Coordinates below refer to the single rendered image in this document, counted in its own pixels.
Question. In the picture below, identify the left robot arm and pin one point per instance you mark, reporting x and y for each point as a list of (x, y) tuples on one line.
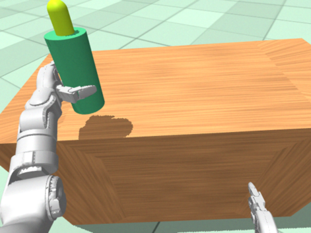
[(33, 198)]

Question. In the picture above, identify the bottle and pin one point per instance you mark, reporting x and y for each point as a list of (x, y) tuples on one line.
[(71, 52)]

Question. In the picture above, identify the left robot hand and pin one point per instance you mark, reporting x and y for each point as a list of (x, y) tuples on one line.
[(48, 77)]

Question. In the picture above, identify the right robot hand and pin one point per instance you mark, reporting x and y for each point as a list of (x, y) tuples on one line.
[(261, 217)]

